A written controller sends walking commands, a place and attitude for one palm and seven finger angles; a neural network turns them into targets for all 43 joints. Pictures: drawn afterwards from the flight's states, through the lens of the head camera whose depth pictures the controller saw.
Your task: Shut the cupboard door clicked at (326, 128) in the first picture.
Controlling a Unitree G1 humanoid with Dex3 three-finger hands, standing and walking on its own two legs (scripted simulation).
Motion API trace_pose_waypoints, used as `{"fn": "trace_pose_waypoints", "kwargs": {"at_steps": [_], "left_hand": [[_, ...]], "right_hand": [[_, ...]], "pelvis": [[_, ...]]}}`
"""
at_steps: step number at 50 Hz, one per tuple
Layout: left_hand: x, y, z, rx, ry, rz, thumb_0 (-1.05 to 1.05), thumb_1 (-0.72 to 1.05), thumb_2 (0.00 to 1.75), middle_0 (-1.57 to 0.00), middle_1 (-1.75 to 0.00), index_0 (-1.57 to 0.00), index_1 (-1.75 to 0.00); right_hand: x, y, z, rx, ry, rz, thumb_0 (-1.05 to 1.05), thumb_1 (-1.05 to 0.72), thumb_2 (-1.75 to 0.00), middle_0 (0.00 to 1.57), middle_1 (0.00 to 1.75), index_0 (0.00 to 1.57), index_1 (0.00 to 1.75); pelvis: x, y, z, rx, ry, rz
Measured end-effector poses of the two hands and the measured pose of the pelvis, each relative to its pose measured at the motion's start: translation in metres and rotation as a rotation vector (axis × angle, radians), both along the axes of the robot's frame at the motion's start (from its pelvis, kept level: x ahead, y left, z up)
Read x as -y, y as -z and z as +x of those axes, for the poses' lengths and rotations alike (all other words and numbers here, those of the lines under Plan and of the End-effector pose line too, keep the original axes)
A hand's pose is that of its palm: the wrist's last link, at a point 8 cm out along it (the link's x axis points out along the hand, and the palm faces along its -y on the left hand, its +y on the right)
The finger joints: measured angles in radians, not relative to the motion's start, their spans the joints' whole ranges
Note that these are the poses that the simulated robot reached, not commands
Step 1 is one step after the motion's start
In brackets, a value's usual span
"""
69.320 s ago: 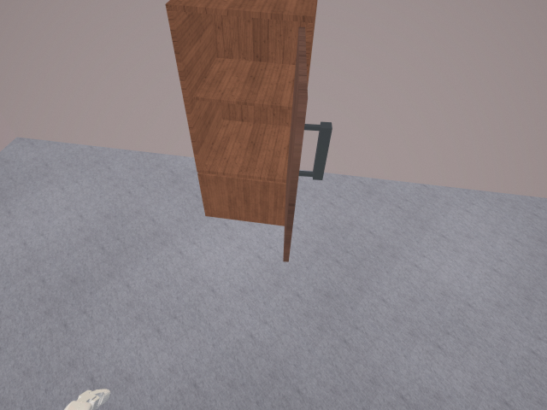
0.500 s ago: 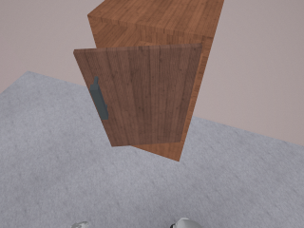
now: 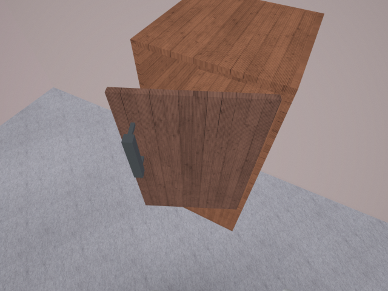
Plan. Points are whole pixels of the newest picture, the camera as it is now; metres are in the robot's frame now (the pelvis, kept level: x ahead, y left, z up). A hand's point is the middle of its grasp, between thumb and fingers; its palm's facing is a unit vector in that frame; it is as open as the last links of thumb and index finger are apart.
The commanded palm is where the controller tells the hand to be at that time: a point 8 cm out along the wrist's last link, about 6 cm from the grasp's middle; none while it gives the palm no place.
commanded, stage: come to a stop and stand still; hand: left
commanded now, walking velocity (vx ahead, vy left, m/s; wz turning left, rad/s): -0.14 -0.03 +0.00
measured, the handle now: (135, 151) +0.43 +0.20 -0.03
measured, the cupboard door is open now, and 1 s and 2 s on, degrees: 24 24 24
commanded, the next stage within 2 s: look again from close up in 1.70 s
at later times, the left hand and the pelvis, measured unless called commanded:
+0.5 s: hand out of the picture -0.01 +0.16 -0.17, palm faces +0.04 -0.98 -0.21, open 7.4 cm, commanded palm none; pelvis -0.07 -0.03 +0.00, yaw +1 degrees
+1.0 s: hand out of the picture -0.16 +0.19 -0.18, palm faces +0.09 -0.98 -0.19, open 7.4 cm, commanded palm none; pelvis -0.13 +0.02 +0.00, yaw +2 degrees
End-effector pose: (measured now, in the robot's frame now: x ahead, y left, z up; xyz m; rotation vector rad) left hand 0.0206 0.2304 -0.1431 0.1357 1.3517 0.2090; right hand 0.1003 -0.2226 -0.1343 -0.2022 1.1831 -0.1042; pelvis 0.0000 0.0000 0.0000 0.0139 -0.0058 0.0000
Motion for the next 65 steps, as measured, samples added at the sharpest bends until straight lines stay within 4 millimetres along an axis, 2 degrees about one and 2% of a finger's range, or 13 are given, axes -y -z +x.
{"fn": "trace_pose_waypoints", "kwargs": {"at_steps": [7, 12, 16, 22, 28, 35, 40, 45, 49, 53, 56, 60, 65], "left_hand": [[-0.002, -0.014, -0.010, 0.006, 0.018, 0.090, 0.01, 0.91, 0.89, -0.20, -0.30, -0.20, -0.30], [0.009, -0.026, -0.020, 0.044, 0.052, 0.125, 0.01, 0.91, 0.89, -0.20, -0.30, -0.20, -0.30], [0.018, -0.027, -0.025, 0.108, 0.073, 0.108, 0.01, 0.90, 0.89, -0.20, -0.30, -0.21, -0.30], [0.026, -0.010, -0.031, 0.187, 0.081, 0.034, 0.01, 0.90, 0.89, -0.20, -0.30, -0.21, -0.30], [0.025, -0.003, -0.047, 0.196, 0.076, -0.023, 0.01, 0.90, 0.89, -0.20, -0.30, -0.21, -0.30], [0.006, -0.003, -0.086, 0.121, 0.066, -0.032, 0.01, 0.91, 0.89, -0.20, -0.30, -0.21, -0.30], [-0.007, -0.001, -0.119, 0.057, 0.046, -0.025, 0.01, 0.91, 0.89, -0.20, -0.30, -0.21, -0.30], [-0.014, 0.002, -0.153, 0.006, 0.016, -0.024, 0.01, 0.91, 0.89, -0.20, -0.30, -0.20, -0.30], [-0.012, 0.005, -0.183, -0.024, -0.017, -0.029, 0.01, 0.91, 0.90, -0.20, -0.30, -0.20, -0.30], [-0.010, 0.010, -0.207, -0.052, -0.054, -0.051, 0.01, 0.91, 0.89, -0.20, -0.30, -0.20, -0.30], [-0.017, 0.023, -0.204, -0.044, -0.052, -0.064, 0.01, 0.90, 0.89, -0.20, -0.30, -0.20, -0.30], [-0.033, 0.040, -0.177, 0.052, -0.022, -0.074, 0.01, 0.90, 0.89, -0.20, -0.30, -0.20, -0.30], [-0.057, 0.023, -0.157, 0.119, 0.007, -0.051, 0.02, 0.93, 0.89, -0.20, -0.30, -0.20, -0.30]], "right_hand": [[0.027, 0.018, -0.020, -0.032, 0.026, 0.027, 0.00, -0.91, -0.90, 0.21, 0.30, 0.20, 0.30], [0.046, 0.013, -0.040, -0.004, 0.066, 0.038, 0.00, -0.91, -0.90, 0.20, 0.30, 0.20, 0.30], [0.050, 0.003, -0.052, 0.044, 0.080, 0.039, 0.00, -0.91, -0.90, 0.20, 0.30, 0.20, 0.30], [0.043, -0.004, -0.077, 0.079, 0.047, 0.015, 0.00, -0.91, -0.90, 0.20, 0.30, 0.20, 0.30], [0.033, -0.010, -0.130, 0.007, 0.041, -0.018, 0.00, -0.91, -0.90, 0.20, 0.30, 0.20, 0.30], [0.018, -0.007, -0.198, -0.128, 0.072, -0.028, 0.00, -0.91, -0.90, 0.20, 0.30, 0.20, 0.30], [0.004, -0.003, -0.228, -0.193, 0.084, -0.017, 0.00, -0.91, -0.90, 0.20, 0.30, 0.20, 0.30], [-0.007, 0.003, -0.234, -0.195, 0.074, -0.005, 0.00, -0.91, -0.90, 0.20, 0.30, 0.20, 0.30], [-0.013, 0.008, -0.222, -0.155, 0.051, 0.005, 0.00, -0.91, -0.90, 0.21, 0.30, 0.20, 0.30], [-0.020, 0.004, -0.207, -0.094, 0.042, -0.001, 0.00, -0.91, -0.90, 0.20, 0.30, 0.20, 0.30], [-0.025, -0.001, -0.212, -0.049, 0.067, -0.019, 0.00, -0.91, -0.90, 0.20, 0.30, 0.20, 0.30], [-0.037, 0.003, -0.244, -0.059, 0.096, -0.056, 0.00, -0.91, -0.90, 0.20, 0.30, 0.20, 0.30], [-0.067, 0.002, -0.290, -0.152, 0.116, -0.040, 0.00, -0.91, -0.90, 0.20, 0.30, 0.20, 0.30]], "pelvis": [[0.020, 0.005, -0.014, 0.006, 0.002, 0.009], [0.029, 0.000, -0.023, 0.019, 0.019, 0.032], [0.033, -0.001, -0.035, 0.045, 0.019, 0.036], [0.031, 0.005, -0.059, 0.064, -0.015, -0.011], [0.022, 0.002, -0.079, 0.063, -0.010, -0.026], [0.005, -0.002, -0.098, 0.044, -0.008, -0.034], [-0.006, -0.002, -0.109, 0.047, -0.010, -0.036], [-0.013, 0.000, -0.120, 0.055, -0.014, -0.034], [-0.018, 0.004, -0.130, 0.069, -0.022, -0.032], [-0.025, 0.004, -0.140, 0.061, -0.043, -0.035], [-0.033, 0.009, -0.146, 0.050, -0.052, -0.032], [-0.046, 0.020, -0.159, 0.038, -0.036, -0.017], [-0.062, 0.010, -0.169, 0.062, -0.016, -0.009]]}}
